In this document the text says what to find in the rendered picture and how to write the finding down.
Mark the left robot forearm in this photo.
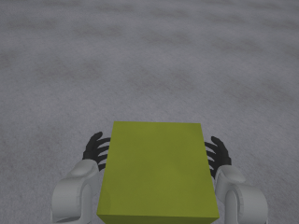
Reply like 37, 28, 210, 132
50, 159, 100, 224

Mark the carton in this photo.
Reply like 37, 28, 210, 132
96, 121, 220, 224

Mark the robot right hand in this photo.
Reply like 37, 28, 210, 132
204, 136, 232, 179

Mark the right robot forearm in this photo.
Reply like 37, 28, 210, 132
214, 164, 269, 224

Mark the robot left hand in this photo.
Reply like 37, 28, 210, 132
82, 132, 111, 172

